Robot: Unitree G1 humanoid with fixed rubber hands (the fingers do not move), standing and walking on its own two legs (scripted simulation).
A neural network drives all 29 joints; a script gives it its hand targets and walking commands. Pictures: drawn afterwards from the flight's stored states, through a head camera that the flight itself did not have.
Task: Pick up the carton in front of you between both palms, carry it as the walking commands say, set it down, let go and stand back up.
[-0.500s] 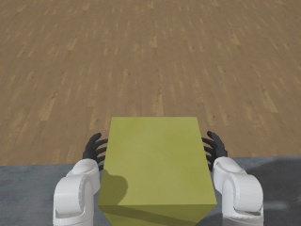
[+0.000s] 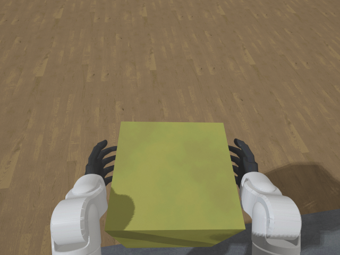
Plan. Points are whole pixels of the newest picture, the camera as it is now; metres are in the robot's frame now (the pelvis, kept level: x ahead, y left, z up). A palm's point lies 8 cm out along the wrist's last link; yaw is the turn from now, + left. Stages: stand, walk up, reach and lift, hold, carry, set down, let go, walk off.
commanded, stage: carry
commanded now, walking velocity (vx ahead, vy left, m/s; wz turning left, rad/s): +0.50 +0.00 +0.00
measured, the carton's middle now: (170, 190) +0.25 +0.00 +0.03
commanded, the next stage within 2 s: none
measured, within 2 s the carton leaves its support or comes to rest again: neither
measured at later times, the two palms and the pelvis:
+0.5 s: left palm (121, 49) +0.66 +0.14 +0.14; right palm (214, 47) +0.69 -0.16 +0.13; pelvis +0.32 -0.04 +0.00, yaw +3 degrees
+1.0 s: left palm (131, 1) +1.03 +0.14 +0.15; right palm (202, 4) +1.01 -0.16 +0.15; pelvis +0.66 +0.01 +0.03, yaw +1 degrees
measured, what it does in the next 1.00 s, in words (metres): climbs: right foot, then left foot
